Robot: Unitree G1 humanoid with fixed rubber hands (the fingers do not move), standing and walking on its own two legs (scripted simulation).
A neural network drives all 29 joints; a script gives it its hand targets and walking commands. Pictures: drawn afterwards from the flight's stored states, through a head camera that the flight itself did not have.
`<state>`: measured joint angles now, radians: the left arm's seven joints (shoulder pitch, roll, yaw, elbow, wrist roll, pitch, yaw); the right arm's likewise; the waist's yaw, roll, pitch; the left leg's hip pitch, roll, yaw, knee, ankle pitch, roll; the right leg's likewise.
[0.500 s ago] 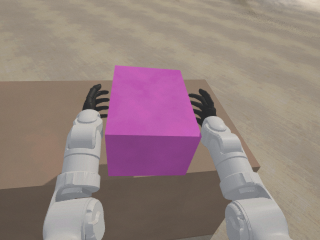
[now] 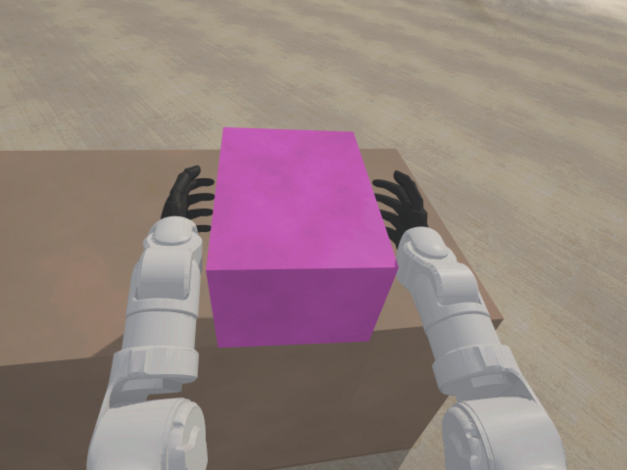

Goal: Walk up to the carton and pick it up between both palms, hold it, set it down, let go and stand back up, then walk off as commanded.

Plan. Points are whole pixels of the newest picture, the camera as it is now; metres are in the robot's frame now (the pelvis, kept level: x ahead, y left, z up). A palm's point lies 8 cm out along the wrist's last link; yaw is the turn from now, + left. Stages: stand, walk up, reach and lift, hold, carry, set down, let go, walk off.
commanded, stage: hold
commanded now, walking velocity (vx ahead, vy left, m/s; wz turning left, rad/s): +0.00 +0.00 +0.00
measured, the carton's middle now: (292, 228) +0.42 +0.04 +0.12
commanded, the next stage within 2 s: none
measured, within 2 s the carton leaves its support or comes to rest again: neither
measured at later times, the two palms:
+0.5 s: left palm (189, 204) +0.37 +0.17 +0.19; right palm (432, 220) +0.37 -0.12 +0.19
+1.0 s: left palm (195, 187) +0.37 +0.16 +0.22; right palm (447, 207) +0.36 -0.13 +0.22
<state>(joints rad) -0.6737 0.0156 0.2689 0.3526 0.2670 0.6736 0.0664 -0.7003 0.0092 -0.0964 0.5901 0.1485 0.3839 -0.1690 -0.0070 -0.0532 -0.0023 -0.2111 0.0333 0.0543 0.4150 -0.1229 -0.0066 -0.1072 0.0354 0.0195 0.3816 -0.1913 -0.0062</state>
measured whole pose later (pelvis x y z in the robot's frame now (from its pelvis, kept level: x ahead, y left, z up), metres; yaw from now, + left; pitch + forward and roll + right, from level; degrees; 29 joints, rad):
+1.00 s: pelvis +0.02 -0.01 +0.00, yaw +0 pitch -6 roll -1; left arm -0.62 -0.01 0.20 0.18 0.28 0.68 0.04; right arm -0.58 0.01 -0.10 0.35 0.20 0.36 -0.20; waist -0.04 -0.06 -0.07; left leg -0.14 0.03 0.05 0.38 -0.14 0.00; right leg -0.04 0.03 0.02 0.36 -0.22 -0.01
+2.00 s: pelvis +0.01 -0.01 +0.00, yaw +0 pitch -9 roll +0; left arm -0.62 -0.02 0.33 0.18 0.34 0.76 -0.04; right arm -0.64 0.06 -0.10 0.48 0.13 0.37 -0.18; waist -0.04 -0.07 0.01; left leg -0.09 0.02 0.05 0.36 -0.12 0.00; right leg -0.01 0.03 0.01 0.36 -0.21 -0.01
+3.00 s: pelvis +0.00 +0.00 +0.00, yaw +0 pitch -10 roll -1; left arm -0.59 -0.03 0.27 0.16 0.35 0.75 -0.02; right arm -0.60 0.04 -0.08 0.43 0.17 0.35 -0.21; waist -0.04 -0.08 0.10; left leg -0.07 0.02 0.05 0.35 -0.11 0.00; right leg 0.02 0.02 0.01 0.35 -0.19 -0.01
